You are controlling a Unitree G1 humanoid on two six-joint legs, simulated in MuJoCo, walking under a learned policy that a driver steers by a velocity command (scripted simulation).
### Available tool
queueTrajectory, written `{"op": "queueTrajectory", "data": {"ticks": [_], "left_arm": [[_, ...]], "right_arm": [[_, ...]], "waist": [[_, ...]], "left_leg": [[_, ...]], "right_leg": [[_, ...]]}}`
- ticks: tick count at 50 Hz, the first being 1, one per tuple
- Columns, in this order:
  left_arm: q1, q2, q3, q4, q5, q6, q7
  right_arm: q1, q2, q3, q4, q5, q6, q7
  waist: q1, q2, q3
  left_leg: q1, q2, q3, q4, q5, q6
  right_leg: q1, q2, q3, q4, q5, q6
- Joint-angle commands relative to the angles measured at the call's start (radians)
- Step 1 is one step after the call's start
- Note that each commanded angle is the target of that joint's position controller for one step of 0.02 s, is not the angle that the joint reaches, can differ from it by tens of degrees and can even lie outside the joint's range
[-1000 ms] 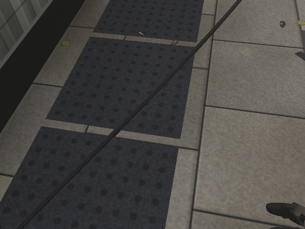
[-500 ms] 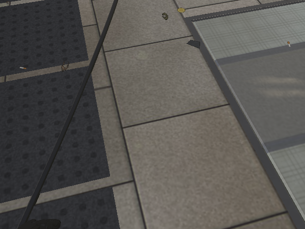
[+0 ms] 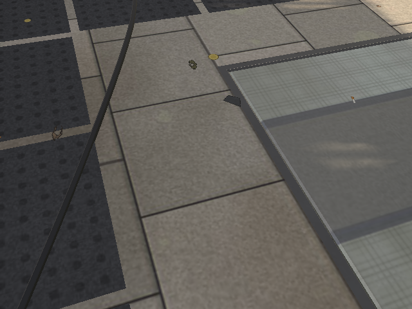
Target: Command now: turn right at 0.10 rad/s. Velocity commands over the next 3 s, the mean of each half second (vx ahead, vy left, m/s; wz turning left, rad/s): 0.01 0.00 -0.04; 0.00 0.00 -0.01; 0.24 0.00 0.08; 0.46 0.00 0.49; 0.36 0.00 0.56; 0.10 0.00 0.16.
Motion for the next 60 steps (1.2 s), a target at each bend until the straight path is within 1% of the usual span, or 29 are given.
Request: {"op": "queueTrajectory", "data": {"ticks": [1,3,5,8,11,19,30,42,53,54,55,56,57,58,59,60], "left_arm": [[-0.018,0.113,0.037,-0.05,0.002,-0.004,0.01],[-0.011,0.106,0.036,-0.029,-0.005,-0.012,0.009],[-0.009,0.096,0.036,-0.011,-0.006,-0.019,0.01],[0.0,0.091,0.037,0.015,-0.01,-0.024,0.013],[0.01,0.092,0.04,0.04,-0.013,-0.022,0.018],[0.021,0.106,0.044,0.115,-0.018,-0.013,0.033],[-0.001,0.108,0.042,0.238,-0.022,-0.009,0.043],[-0.008,0.105,0.031,0.348,-0.024,-0.012,0.045],[0.009,0.098,0.019,0.406,-0.025,-0.014,0.048],[0.024,0.085,0.015,0.415,-0.025,-0.013,0.049],[0.021,0.081,0.014,0.417,-0.028,-0.013,0.05],[0.004,0.084,0.015,0.408,-0.032,-0.016,0.049],[-0.032,0.091,0.015,0.386,-0.033,-0.027,0.045],[-0.071,0.091,0.013,0.36,-0.035,-0.045,0.037],[-0.096,0.092,0.015,0.345,-0.042,-0.061,0.027],[-0.093,0.095,0.019,0.342,-0.048,-0.074,0.017]], "right_arm": [[-0.076,-0.131,-0.021,-0.068,0.007,-0.038,-0.005],[-0.041,-0.13,-0.019,-0.057,0.015,-0.04,-0.011],[-0.024,-0.128,-0.018,-0.052,0.017,-0.04,-0.016],[-0.011,-0.121,-0.015,-0.044,0.02,-0.039,-0.017],[-0.01,-0.114,-0.012,-0.033,0.022,-0.038,-0.013],[-0.004,-0.111,-0.009,0.018,0.026,-0.036,-0.005],[0.017,-0.12,-0.009,0.099,0.028,-0.031,-0.011],[0.061,-0.119,-0.003,0.161,0.029,-0.027,-0.019],[0.105,-0.106,0.002,0.193,0.03,-0.024,-0.022],[0.122,-0.102,0.002,0.202,0.029,-0.022,-0.024],[0.13,-0.12,-0.004,0.205,0.035,-0.019,-0.028],[0.135,-0.162,-0.018,0.2,0.043,-0.016,-0.033],[0.153,-0.195,-0.03,0.196,0.05,-0.015,-0.037],[0.167,-0.224,-0.043,0.195,0.053,-0.021,-0.041],[0.181,-0.221,-0.047,0.195,0.046,-0.032,-0.043],[0.186,-0.2,-0.046,0.194,0.042,-0.044,-0.042]], "waist": [[0.021,0.169,0.004],[0.006,0.108,0.008],[-0.006,0.072,-0.008],[-0.013,0.037,-0.035],[-0.014,0.02,-0.047],[-0.01,0.027,-0.043],[-0.011,0.039,-0.02],[-0.011,0.038,0.002],[-0.01,0.038,0.014],[-0.011,0.048,-0.006],[-0.018,0.069,0.009],[-0.031,0.119,0.038],[-0.047,0.169,0.08],[-0.06,0.203,0.125],[-0.067,0.198,0.161],[-0.061,0.174,0.174]], "left_leg": [[-0.136,0.101,-0.131,-0.248,-0.174,0.04],[-0.086,0.082,-0.105,-0.213,-0.118,0.037],[-0.048,0.076,-0.095,-0.19,-0.052,0.044],[-0.012,0.065,-0.08,-0.167,0.029,0.049],[0.003,0.055,-0.067,-0.157,0.083,0.049],[0.025,0.04,-0.049,-0.166,0.165,0.046],[0.047,0.033,-0.047,-0.2,0.185,0.047],[0.054,0.028,-0.051,-0.223,0.161,0.052],[0.055,0.022,-0.05,-0.231,0.151,0.054],[0.064,0.019,-0.052,-0.249,0.041,0.058],[0.058,0.026,-0.077,-0.278,-0.144,0.076],[0.052,0.068,-0.15,-0.324,-0.337,0.115],[0.06,0.16,-0.273,-0.391,-0.488,0.169],[0.047,0.263,-0.397,-0.448,-0.536,0.226],[0.071,0.323,-0.467,-0.478,-0.491,0.267],[0.131,0.345,-0.482,-0.477,-0.422,0.282]], "right_leg": [[0.139,-0.054,0.055,-0.042,-0.03,-0.017],[0.107,-0.055,0.058,-0.056,-0.024,-0.024],[0.102,-0.058,0.062,-0.06,0.017,-0.018],[0.119,-0.063,0.065,-0.056,0.088,-0.012],[0.143,-0.068,0.069,-0.051,0.143,-0.011],[0.187,-0.077,0.072,-0.053,0.212,-0.01],[0.203,-0.073,0.055,-0.079,0.198,-0.001],[0.185,-0.068,0.036,-0.102,0.153,0.009],[0.167,-0.067,0.026,-0.112,0.131,0.012],[0.171,-0.052,0.005,-0.102,0.052,0.013],[0.137,-0.023,-0.028,-0.061,-0.067,0.012],[0.064,0.01,-0.072,0.021,-0.198,0.011],[-0.042,0.01,-0.093,0.111,-0.249,0.005],[-0.115,-0.036,-0.081,0.216,-0.243,-0.007],[-0.209,-0.077,-0.052,0.318,-0.278,-0.017],[-0.299,-0.109,-0.033,0.392,-0.309,-0.026]]}}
